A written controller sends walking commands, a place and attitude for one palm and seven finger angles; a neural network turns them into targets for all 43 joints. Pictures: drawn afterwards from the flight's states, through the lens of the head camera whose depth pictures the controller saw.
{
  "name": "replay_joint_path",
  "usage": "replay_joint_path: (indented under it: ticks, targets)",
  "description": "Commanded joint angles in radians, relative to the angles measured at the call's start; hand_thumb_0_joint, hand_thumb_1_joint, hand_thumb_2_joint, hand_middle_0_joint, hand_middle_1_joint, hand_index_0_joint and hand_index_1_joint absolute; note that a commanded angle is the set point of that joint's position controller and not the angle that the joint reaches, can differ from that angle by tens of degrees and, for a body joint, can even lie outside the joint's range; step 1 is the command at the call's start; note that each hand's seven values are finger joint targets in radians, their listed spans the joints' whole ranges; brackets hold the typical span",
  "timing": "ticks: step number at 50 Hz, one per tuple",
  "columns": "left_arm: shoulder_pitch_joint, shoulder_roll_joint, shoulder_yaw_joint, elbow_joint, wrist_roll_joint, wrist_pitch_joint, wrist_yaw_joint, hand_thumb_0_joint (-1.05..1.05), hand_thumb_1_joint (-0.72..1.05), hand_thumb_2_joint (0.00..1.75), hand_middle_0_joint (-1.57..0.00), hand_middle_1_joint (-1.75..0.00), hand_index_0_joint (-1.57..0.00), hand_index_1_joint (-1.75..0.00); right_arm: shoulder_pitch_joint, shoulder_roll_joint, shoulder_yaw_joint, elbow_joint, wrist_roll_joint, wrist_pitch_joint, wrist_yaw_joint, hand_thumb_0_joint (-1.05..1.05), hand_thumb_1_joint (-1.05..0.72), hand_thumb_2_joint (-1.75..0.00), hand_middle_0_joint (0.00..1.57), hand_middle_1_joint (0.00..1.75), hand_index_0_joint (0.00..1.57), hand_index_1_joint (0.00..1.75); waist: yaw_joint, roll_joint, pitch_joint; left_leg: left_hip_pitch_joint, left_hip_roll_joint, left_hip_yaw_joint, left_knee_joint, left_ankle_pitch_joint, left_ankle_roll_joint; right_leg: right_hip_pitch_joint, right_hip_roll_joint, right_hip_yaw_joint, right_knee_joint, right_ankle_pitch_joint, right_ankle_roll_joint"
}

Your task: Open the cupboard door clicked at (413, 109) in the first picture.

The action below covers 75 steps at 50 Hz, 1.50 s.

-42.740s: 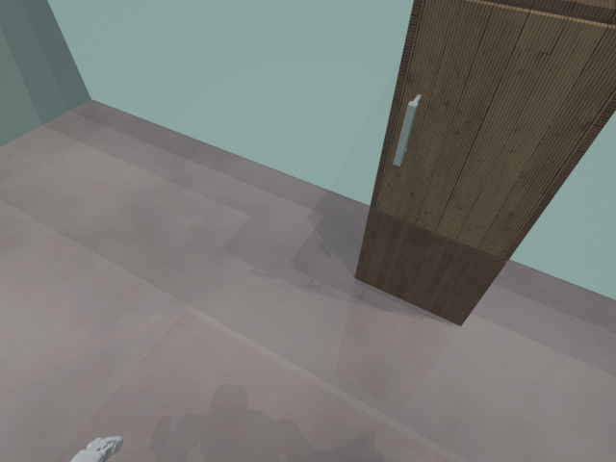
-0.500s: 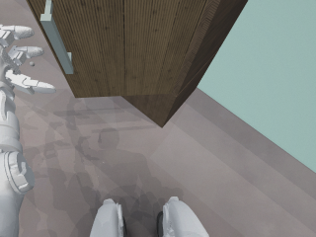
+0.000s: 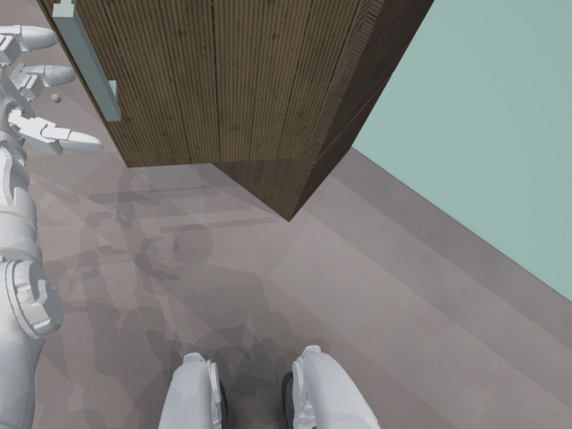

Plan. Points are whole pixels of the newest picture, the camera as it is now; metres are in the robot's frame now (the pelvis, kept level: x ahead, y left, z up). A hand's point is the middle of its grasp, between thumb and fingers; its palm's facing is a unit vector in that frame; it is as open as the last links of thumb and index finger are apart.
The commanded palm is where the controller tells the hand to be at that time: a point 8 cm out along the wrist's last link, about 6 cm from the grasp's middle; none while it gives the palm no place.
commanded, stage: slide the fingers in behind the handle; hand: left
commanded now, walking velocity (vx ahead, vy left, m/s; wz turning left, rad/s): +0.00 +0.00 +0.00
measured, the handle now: (94, 59) +0.58 +0.20 +0.07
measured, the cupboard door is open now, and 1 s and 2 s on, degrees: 46 46 46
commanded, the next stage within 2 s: close the thumb around the handle in 1.50 s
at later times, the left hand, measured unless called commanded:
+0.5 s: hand (83, 100) +0.53 +0.21 +0.06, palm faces +0.07 -1.00 -0.01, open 14.0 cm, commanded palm +0.50 +0.24 +0.06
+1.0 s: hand (118, 102) +0.52 +0.17 +0.06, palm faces +0.06 -1.00 -0.01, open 14.0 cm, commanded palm +0.50 +0.21 +0.06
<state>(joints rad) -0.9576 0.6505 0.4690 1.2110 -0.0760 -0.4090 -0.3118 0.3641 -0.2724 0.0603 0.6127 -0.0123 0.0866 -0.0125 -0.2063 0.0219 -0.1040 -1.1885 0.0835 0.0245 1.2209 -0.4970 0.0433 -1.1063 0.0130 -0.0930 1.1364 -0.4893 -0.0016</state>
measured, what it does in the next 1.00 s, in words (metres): stands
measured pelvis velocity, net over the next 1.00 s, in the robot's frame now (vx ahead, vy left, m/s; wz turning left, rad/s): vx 0.01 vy -0.01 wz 0.01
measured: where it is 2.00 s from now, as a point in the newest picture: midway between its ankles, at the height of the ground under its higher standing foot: outside the picture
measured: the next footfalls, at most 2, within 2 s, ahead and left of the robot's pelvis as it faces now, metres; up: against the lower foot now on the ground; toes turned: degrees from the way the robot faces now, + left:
none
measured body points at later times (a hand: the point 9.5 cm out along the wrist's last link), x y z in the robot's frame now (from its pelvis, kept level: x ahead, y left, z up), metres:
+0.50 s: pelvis +0.01 -0.01 +0.01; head +0.17 +0.02 +0.43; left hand +0.52 +0.27 +0.06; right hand +0.02 -0.27 -0.10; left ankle +0.03 +0.09 -0.63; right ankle +0.02 -0.13 -0.63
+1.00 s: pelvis +0.01 -0.01 +0.00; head +0.15 +0.02 +0.43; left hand +0.51 +0.23 +0.06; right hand +0.01 -0.27 -0.11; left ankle +0.03 +0.09 -0.63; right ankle +0.02 -0.13 -0.63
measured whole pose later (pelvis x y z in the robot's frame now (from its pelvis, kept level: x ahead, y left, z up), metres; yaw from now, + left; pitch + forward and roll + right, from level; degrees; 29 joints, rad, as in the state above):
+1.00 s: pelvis +0.01 -0.01 +0.00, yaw +1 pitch +25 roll -4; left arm -0.92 0.48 0.39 1.19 -0.06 -0.45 -0.15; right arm 0.37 -0.26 0.04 0.62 -0.02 0.09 0.02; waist -0.20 0.03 -0.12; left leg -1.14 0.08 0.03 1.20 -0.50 0.03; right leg -1.07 0.01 -0.09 1.14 -0.51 -0.01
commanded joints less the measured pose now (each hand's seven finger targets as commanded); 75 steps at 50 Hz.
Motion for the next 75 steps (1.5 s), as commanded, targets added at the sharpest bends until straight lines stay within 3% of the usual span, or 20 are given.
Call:
replay_joint_path:
  ticks: [1,9,12,15,19,22,29,32,36,37,40,46,50,56,61,64,68,69,73,75]
  targets:
    - [-0.381,0.275,0.028,-0.204,-0.014,-0.047,-0.006,0.00,-0.50,0.30,-0.30,-1.20,-0.30,-1.20,0.192,-0.209,-0.074,-0.038,-0.004,-0.007,-0.015,0.00,-0.90,-0.90,0.20,0.30,0.20,0.30,0.011,0.192,-0.549,0.556,-0.024,-0.127,-0.136,0.405,-0.017,0.107,0.043,0.036,-0.128,0.241,-0.020]
    - [-0.395,0.250,0.032,-0.275,-0.026,-0.062,0.018,0.00,-0.50,0.30,-0.30,-1.20,-0.30,-1.20,0.205,-0.197,-0.079,-0.031,-0.006,-0.010,-0.010,0.00,-0.90,-0.90,0.20,0.30,0.20,0.30,0.019,0.194,-0.567,0.558,-0.026,-0.115,-0.130,0.450,-0.015,0.146,0.047,0.041,-0.127,0.296,-0.018]
    - [-0.377,0.189,-0.009,-0.253,-0.021,-0.064,0.029,0.00,-0.50,0.30,-0.30,-1.20,-0.30,-1.20,0.201,-0.189,-0.082,-0.025,-0.005,-0.011,-0.004,0.00,-0.90,-0.90,0.20,0.30,0.20,0.30,0.008,0.182,-0.537,0.540,-0.029,-0.107,-0.129,0.424,-0.014,0.140,0.046,0.044,-0.137,0.285,-0.016]
    - [-0.363,0.217,0.019,-0.232,-0.020,-0.057,0.041,0.00,-0.50,0.30,-0.30,-1.20,-0.30,-1.20,0.207,-0.196,-0.083,-0.022,-0.005,-0.008,-0.004,0.00,-0.90,-0.90,0.20,0.30,0.20,0.30,0.011,0.157,-0.523,0.525,-0.029,-0.104,-0.132,0.414,-0.012,0.154,0.045,0.045,-0.139,0.286,-0.016]
    - [-0.376,0.179,-0.010,-0.276,-0.017,-0.067,0.050,0.00,-0.50,0.30,-0.30,-1.20,-0.30,-1.20,0.201,-0.183,-0.083,-0.028,-0.006,-0.009,0.000,0.00,-0.90,-0.90,0.20,0.30,0.20,0.30,0.019,0.199,-0.558,0.552,-0.034,-0.097,-0.130,0.451,-0.013,0.173,0.045,0.048,-0.133,0.325,-0.018]
    - [-0.362,0.187,0.004,-0.269,-0.019,-0.074,0.060,0.00,-0.50,0.30,-0.30,-1.20,-0.30,-1.20,0.196,-0.182,-0.084,-0.031,-0.006,-0.009,0.002,0.00,-0.90,-0.90,0.20,0.30,0.20,0.30,0.019,0.165,-0.539,0.519,-0.036,-0.092,-0.131,0.440,-0.011,0.202,0.045,0.052,-0.136,0.337,-0.016]
    - [-0.365,0.094,-0.055,-0.270,-0.019,-0.088,0.071,0.00,-0.50,0.30,-0.30,-1.20,-0.30,-1.20,0.192,-0.175,-0.090,-0.025,-0.007,-0.008,0.010,0.00,-0.90,-0.90,0.20,0.30,0.20,0.30,0.007,0.169,-0.536,0.557,-0.036,-0.097,-0.129,0.457,-0.015,0.169,0.046,0.047,-0.133,0.340,-0.017]
    - [-0.339,0.097,-0.044,-0.264,-0.023,-0.085,0.079,0.00,-0.50,0.30,-0.30,-1.20,-0.30,-1.20,0.185,-0.175,-0.092,-0.029,-0.005,-0.007,0.011,0.00,-0.90,-0.90,0.20,0.30,0.20,0.30,0.019,0.158,-0.534,0.536,-0.041,-0.090,-0.133,0.432,-0.015,0.193,0.045,0.050,-0.140,0.333,-0.017]
    - [-0.375,0.044,-0.078,-0.254,-0.021,-0.092,0.098,0.00,-0.50,0.30,-0.30,-1.20,-0.30,-1.20,0.183,-0.172,-0.093,-0.022,-0.009,-0.009,0.015,0.00,-0.90,-0.90,0.20,0.30,0.20,0.30,0.003,0.155,-0.508,0.546,-0.039,-0.098,-0.133,0.416,-0.017,0.148,0.044,0.045,-0.141,0.303,-0.017]
    - [-0.382,0.073,-0.060,-0.259,-0.015,-0.096,0.107,0.00,-0.50,0.30,-0.30,-1.20,-0.30,-1.20,0.186,-0.175,-0.094,-0.021,-0.010,-0.008,0.013,0.00,-0.90,-0.90,0.20,0.30,0.20,0.30,0.006,0.146,-0.510,0.539,-0.039,-0.101,-0.135,0.416,-0.017,0.162,0.043,0.046,-0.138,0.307,-0.018]
    - [-0.382,0.050,-0.068,-0.280,-0.009,-0.117,0.126,0.00,-0.50,0.30,-0.30,-1.20,-0.30,-1.20,0.182,-0.170,-0.098,-0.023,-0.013,-0.011,0.016,0.00,-0.90,-0.90,0.20,0.30,0.20,0.30,0.014,0.167,-0.554,0.576,-0.039,-0.104,-0.134,0.439,-0.022,0.155,0.042,0.045,-0.131,0.313,-0.020]
    - [-0.400,0.053,-0.074,-0.220,0.011,-0.106,0.157,0.00,-0.50,0.30,-0.30,-1.20,-0.30,-1.20,0.182,-0.171,-0.091,-0.027,-0.014,-0.009,0.018,0.00,-0.90,-0.90,0.20,0.30,0.20,0.30,-0.003,0.117,-0.487,0.480,-0.046,-0.092,-0.137,0.355,-0.012,0.173,0.039,0.053,-0.139,0.281,-0.014]
    - [-0.408,0.043,-0.074,-0.252,0.014,-0.121,0.170,0.00,-0.50,0.30,-0.30,-1.20,-0.30,-1.20,0.183,-0.168,-0.094,-0.030,-0.018,-0.011,0.021,0.00,-0.90,-0.90,0.20,0.30,0.20,0.30,0.007,0.160,-0.551,0.535,-0.046,-0.098,-0.133,0.399,-0.017,0.164,0.040,0.051,-0.128,0.300,-0.020]
    - [-0.429,0.032,-0.084,-0.268,0.017,-0.136,0.177,0.00,-0.50,0.30,-0.30,-1.20,-0.30,-1.20,0.189,-0.170,-0.096,-0.024,-0.022,-0.017,0.024,0.00,-0.90,-0.90,0.20,0.30,0.20,0.30,0.007,0.161,-0.570,0.529,-0.046,-0.098,-0.133,0.383,-0.018,0.173,0.039,0.052,-0.127,0.291,-0.018]
    - [-0.386,0.047,-0.070,-0.238,0.011,-0.127,0.170,0.00,-0.50,0.30,-0.30,-1.20,-0.30,-1.20,0.193,-0.170,-0.095,-0.022,-0.016,-0.013,0.023,0.00,-0.90,-0.90,0.20,0.30,0.20,0.30,0.007,0.111,-0.553,0.485,-0.051,-0.084,-0.135,0.372,-0.011,0.224,0.041,0.063,-0.140,0.318,-0.015]
    - [-0.413,0.032,-0.081,-0.259,0.005,-0.131,0.166,0.00,-0.50,0.30,-0.30,-1.20,-0.30,-1.20,0.190,-0.167,-0.095,-0.020,-0.016,-0.015,0.023,0.00,-0.90,-0.90,0.20,0.30,0.20,0.30,0.006,0.148,-0.550,0.502,-0.050,-0.085,-0.136,0.374,-0.013,0.206,0.041,0.060,-0.139,0.312,-0.016]
    - [-0.395,0.039,-0.071,-0.224,0.001,-0.122,0.167,0.00,-0.50,0.30,-0.30,-1.20,-0.30,-1.20,0.195,-0.168,-0.093,-0.018,-0.016,-0.014,0.021,0.00,-0.90,-0.90,0.20,0.30,0.20,0.30,-0.002,0.113,-0.499,0.466,-0.052,-0.080,-0.138,0.354,-0.008,0.213,0.042,0.062,-0.148,0.306,-0.014]
    - [-0.381,0.058,-0.058,-0.228,0.005,-0.124,0.166,0.00,-0.50,0.30,-0.30,-1.20,-0.30,-1.20,0.195,-0.170,-0.094,-0.019,-0.016,-0.012,0.019,0.00,-0.90,-0.90,0.20,0.30,0.20,0.30,0.011,0.117,-0.520,0.473,-0.051,-0.082,-0.139,0.366,-0.010,0.220,0.040,0.061,-0.142,0.314,-0.016]
    - [-0.389,-0.015,-0.113,-0.249,0.003,-0.136,0.163,0.00,-0.50,0.30,-0.30,-1.20,-0.30,-1.20,0.193,-0.165,-0.098,-0.018,-0.018,-0.014,0.024,0.00,-0.90,-0.90,0.20,0.30,0.20,0.30,0.001,0.160,-0.526,0.541,-0.047,-0.093,-0.140,0.402,-0.016,0.168,0.041,0.050,-0.137,0.313,-0.021]
    - [-0.395,-0.021,-0.119,-0.229,0.002,-0.133,0.166,0.00,-0.50,0.30,-0.30,-1.20,-0.30,-1.20,0.188,-0.169,-0.100,-0.013,-0.017,-0.011,0.024,0.00,-0.90,-0.90,0.20,0.30,0.20,0.30,-0.010,0.140,-0.508,0.535,-0.044,-0.098,-0.137,0.381,-0.018,0.141,0.040,0.048,-0.140,0.288,-0.018]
